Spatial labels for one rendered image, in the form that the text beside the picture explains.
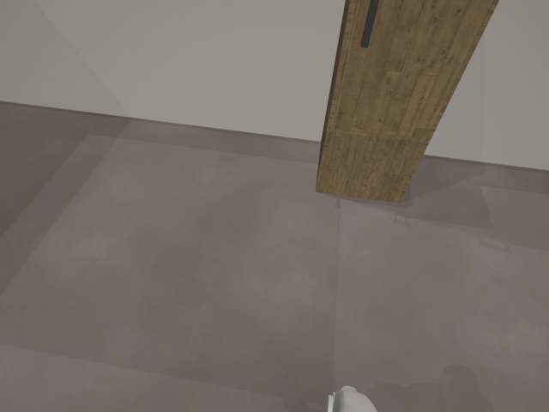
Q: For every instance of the right robot thigh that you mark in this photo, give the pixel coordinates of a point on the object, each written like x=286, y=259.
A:
x=349, y=401

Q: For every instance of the cupboard door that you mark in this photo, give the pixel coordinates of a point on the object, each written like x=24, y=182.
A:
x=398, y=85

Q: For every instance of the handle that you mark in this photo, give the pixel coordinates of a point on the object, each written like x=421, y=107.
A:
x=369, y=23

